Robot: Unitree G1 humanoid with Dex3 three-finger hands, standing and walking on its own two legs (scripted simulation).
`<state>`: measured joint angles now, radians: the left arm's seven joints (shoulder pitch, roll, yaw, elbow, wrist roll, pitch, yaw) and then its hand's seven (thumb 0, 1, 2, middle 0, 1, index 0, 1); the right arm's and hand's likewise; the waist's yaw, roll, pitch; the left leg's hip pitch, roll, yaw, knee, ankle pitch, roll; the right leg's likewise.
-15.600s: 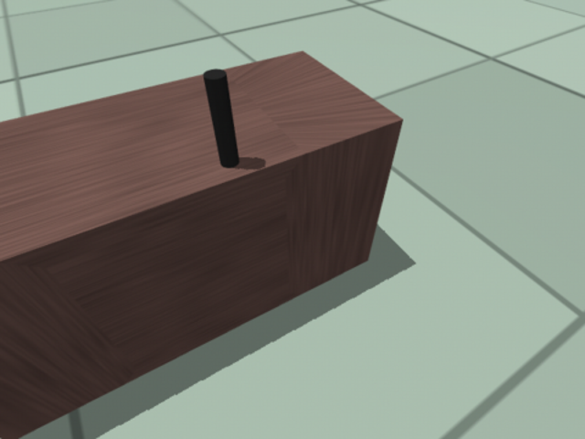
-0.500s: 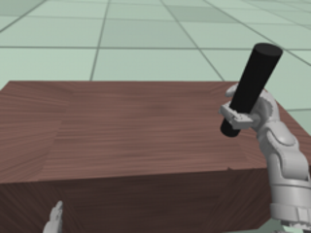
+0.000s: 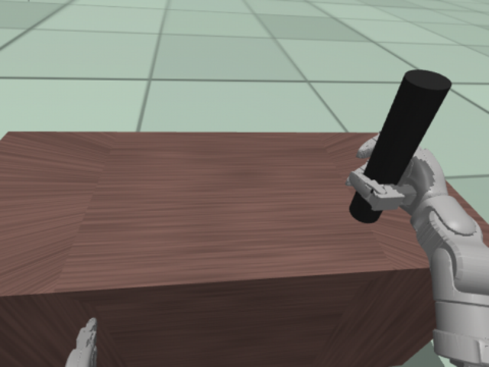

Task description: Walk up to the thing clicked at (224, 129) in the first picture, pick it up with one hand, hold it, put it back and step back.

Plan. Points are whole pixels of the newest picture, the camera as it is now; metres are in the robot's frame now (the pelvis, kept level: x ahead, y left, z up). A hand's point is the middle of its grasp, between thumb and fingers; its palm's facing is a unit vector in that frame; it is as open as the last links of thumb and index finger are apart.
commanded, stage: hold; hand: right
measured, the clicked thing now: (389, 159) +0.32 -0.18 +0.25
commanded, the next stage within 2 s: none
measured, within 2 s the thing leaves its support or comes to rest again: neither
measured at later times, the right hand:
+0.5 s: hand (372, 179) +0.32 -0.16 +0.22, palm faces -0.04 +1.00 -0.03, open 6.5 cm
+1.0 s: hand (372, 185) +0.31 -0.16 +0.22, palm faces -0.05 +1.00 -0.04, open 6.5 cm
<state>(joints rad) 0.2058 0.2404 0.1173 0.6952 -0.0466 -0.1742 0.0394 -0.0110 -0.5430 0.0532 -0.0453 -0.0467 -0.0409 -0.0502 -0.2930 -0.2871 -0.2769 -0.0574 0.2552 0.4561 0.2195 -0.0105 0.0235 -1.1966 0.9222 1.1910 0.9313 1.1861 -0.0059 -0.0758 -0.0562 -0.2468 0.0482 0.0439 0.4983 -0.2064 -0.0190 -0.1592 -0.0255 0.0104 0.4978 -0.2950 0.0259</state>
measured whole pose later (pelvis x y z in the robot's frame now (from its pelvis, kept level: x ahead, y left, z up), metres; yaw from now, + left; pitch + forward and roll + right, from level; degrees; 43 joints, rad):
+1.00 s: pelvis -0.01 +0.00 +0.00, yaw +0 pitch -3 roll +0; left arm 0.20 0.24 0.12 0.72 -0.05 -0.20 0.03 -0.01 -0.54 0.05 -0.05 -0.05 -0.04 -0.05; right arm -0.25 -0.27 -0.27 -0.12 0.26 0.48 0.21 -0.01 0.02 -1.20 0.92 1.19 0.93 1.18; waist -0.01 -0.08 -0.05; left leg -0.24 0.05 0.05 0.50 -0.20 -0.02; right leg -0.15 -0.03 0.01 0.50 -0.29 0.03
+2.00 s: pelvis +0.00 +0.00 +0.00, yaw +0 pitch -3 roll +0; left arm 0.21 0.23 0.11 0.71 -0.04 -0.19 0.03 -0.01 -0.55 0.06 -0.05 -0.05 -0.04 -0.05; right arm -0.27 -0.26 -0.26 -0.13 0.25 0.49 0.18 -0.01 0.02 -1.20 0.92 1.19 0.93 1.18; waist -0.01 -0.08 -0.05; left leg -0.24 0.05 0.05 0.50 -0.21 -0.02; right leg -0.16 -0.03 0.01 0.50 -0.29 0.03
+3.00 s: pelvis -0.01 +0.00 +0.00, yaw +1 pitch +1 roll -1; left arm 0.20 0.21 0.05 0.71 -0.01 -0.24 0.07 -0.01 -0.55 0.07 -0.05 -0.05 -0.04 -0.06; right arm -0.43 -0.26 -0.23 0.50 0.19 0.00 0.17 -0.01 0.03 -1.20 0.94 1.16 0.95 1.16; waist 0.04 -0.03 -0.02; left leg -0.36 0.04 0.02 0.53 -0.20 -0.01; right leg -0.26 -0.03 -0.01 0.53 -0.29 0.03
